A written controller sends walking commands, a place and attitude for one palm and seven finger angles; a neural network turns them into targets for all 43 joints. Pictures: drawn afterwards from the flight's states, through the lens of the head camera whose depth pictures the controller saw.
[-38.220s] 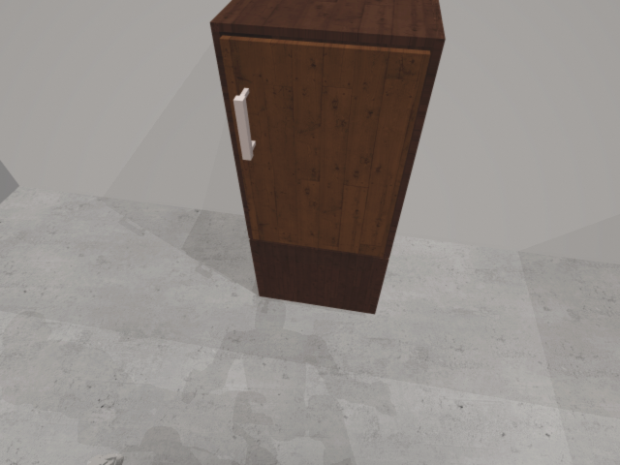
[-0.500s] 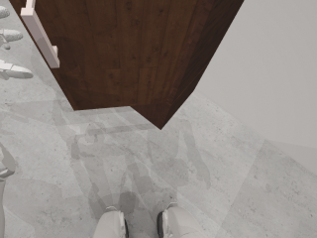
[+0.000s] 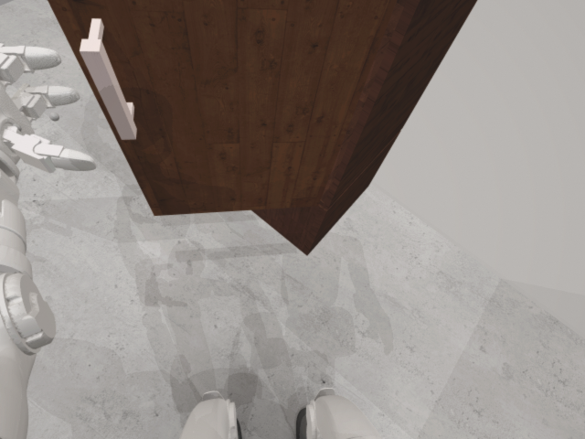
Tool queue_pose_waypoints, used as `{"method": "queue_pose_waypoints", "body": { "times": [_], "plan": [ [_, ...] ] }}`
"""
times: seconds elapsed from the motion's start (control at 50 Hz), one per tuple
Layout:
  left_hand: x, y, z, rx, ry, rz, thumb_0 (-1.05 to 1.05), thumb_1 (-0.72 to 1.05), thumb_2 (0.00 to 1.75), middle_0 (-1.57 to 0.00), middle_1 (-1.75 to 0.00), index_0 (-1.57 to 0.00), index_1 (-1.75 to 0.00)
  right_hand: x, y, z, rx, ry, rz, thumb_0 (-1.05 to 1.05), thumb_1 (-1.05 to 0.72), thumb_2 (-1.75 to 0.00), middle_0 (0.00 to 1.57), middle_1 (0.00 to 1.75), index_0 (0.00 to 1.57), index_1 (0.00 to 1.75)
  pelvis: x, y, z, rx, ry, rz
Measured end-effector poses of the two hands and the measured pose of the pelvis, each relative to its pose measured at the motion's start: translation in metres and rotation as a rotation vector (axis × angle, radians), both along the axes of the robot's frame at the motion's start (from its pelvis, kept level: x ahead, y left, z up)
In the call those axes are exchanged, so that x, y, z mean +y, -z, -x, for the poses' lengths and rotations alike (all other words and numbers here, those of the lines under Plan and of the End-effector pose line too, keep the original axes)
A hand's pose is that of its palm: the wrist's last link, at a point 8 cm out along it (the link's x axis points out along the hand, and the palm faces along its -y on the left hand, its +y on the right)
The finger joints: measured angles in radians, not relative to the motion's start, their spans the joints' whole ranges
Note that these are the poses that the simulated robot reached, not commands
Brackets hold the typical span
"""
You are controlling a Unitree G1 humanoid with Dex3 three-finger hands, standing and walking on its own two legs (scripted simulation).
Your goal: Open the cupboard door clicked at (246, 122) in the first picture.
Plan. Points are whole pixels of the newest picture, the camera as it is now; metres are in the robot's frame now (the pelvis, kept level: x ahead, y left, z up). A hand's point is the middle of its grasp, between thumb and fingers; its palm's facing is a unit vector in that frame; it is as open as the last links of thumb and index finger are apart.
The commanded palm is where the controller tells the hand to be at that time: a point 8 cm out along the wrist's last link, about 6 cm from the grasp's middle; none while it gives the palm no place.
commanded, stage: move the hooked fingers beside the handle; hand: left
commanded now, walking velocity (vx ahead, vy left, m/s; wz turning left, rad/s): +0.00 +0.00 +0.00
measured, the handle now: (114, 84) +0.56 +0.21 +0.08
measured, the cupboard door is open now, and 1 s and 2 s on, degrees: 47 47 47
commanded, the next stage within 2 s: slide the fingers in behind the handle in 0.22 s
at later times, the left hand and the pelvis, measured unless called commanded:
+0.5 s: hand (60, 112) +0.51 +0.26 +0.09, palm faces +0.03 -1.00 -0.01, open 14.0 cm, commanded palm +0.50 +0.29 +0.08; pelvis -0.01 +0.00 -0.01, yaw +0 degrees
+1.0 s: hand (91, 114) +0.51 +0.22 +0.08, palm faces +0.03 -1.00 +0.00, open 14.0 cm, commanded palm +0.50 +0.25 +0.08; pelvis +0.00 +0.00 +0.00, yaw +0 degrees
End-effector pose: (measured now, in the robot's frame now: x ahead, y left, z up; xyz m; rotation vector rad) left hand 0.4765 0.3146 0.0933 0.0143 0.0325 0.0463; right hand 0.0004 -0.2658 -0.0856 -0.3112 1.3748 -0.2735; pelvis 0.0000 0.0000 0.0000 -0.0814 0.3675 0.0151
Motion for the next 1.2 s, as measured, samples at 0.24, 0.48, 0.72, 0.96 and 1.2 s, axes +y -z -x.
{"method": "queue_pose_waypoints", "body": {
  "times": [0.24, 0.48, 0.72, 0.96, 1.2],
  "plan": [
    [0.001, 0.005, -0.003, 0.000, -0.003, 0.002, -0.01, -0.50, 0.30, -0.30, -1.20, -0.30, -1.20, -0.007, 0.003, 0.008, 0.009, -0.001, 0.020, 0.00, -0.90, -0.90, 0.20, 0.30, 0.20, 0.30, -0.004, 0.006, 0.007, 0.013, 0.001, 0.002],
    [0.000, 0.005, -0.012, -0.007, 0.014, 0.005, -0.01, -0.50, 0.30, -0.30, -1.20, -0.30, -1.20, -0.004, 0.001, 0.037, 0.092, 0.032, 0.022, 0.00, -0.90, -0.90, 0.20, 0.30, 0.20, 0.30, -0.003, 0.008, 0.008, 0.033, 0.002, 0.007],
    [-0.014, 0.012, -0.017, -0.004, 0.000, 0.015, -0.01, -0.50, 0.30, -0.30, -1.20, -0.30, -1.20, 0.004, 0.000, 0.032, 0.066, 0.044, 0.002, 0.00, -0.90, -0.90, 0.20, 0.30, 0.20, 0.30, 0.000, 0.005, 0.004, 0.027, 0.010, 0.006],
    [-0.031, 0.007, -0.012, -0.016, 0.018, 0.020, -0.01, -0.50, 0.30, -0.30, -1.20, -0.30, -1.20, 0.008, 0.005, 0.012, 0.031, 0.020, -0.028, 0.00, -0.90, -0.90, 0.20, 0.30, 0.20, 0.30, 0.002, 0.002, -0.001, 0.011, 0.001, 0.003],
    [-0.058, 0.010, -0.016, -0.017, 0.000, 0.007, -0.01, -0.50, 0.30, -0.30, -1.20, -0.30, -1.20, 0.003, 0.010, 0.006, -0.010, 0.013, -0.042, 0.00, -0.90, -0.90, 0.20, 0.30, 0.20, 0.30, -0.003, 0.004, 0.003, 0.006, 0.004, -0.008]
  ]
}}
